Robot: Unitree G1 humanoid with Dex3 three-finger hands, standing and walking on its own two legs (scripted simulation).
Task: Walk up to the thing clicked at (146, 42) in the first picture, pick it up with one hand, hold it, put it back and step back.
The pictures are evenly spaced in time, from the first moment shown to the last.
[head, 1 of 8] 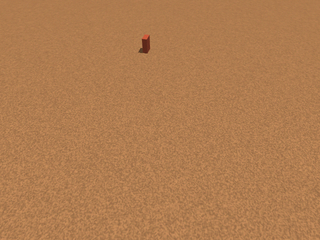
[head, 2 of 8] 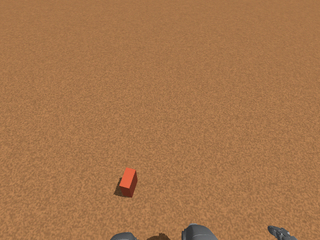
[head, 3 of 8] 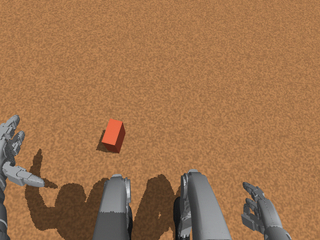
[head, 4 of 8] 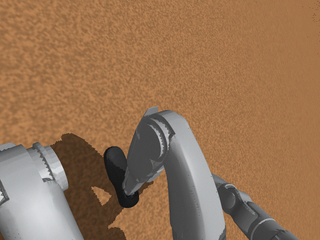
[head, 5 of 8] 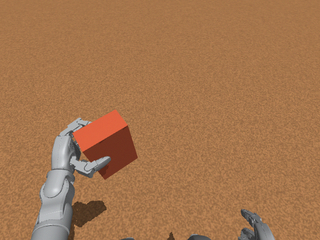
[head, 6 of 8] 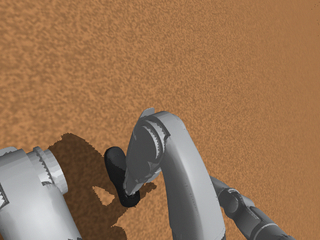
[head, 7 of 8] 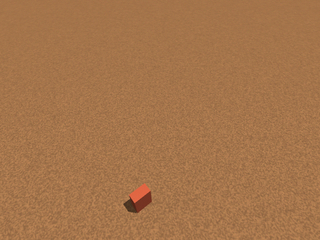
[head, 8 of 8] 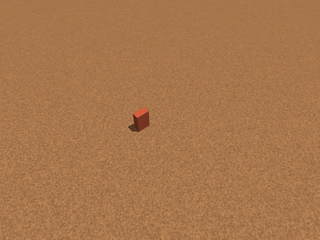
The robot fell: no
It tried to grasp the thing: yes
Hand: left
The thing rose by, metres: 0.68
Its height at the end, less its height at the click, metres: +0.00
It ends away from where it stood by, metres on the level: 0.02
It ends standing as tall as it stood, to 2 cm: yes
